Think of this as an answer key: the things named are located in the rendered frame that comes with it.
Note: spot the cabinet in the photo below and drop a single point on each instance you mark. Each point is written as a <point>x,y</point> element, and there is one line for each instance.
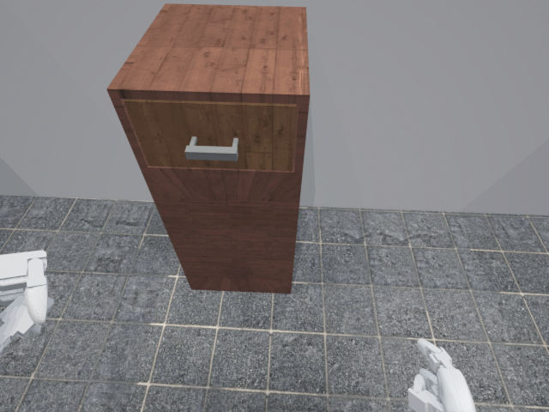
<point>232,229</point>

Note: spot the handle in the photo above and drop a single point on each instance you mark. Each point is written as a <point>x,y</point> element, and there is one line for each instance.
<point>211,153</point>

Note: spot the robot right hand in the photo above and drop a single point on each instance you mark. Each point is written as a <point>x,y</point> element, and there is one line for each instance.
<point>447,392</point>

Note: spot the robot left hand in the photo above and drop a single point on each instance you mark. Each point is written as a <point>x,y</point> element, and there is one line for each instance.
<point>24,288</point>

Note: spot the drawer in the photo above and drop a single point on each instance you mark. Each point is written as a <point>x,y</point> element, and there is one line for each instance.
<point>265,132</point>

